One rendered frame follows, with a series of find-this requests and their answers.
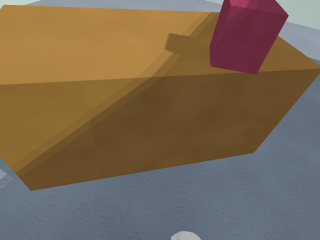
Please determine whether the pedestal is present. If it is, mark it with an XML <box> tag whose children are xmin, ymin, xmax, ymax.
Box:
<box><xmin>0</xmin><ymin>4</ymin><xmax>320</xmax><ymax>191</ymax></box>

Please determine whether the carton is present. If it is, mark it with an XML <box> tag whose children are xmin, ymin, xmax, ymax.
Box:
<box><xmin>209</xmin><ymin>0</ymin><xmax>289</xmax><ymax>75</ymax></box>

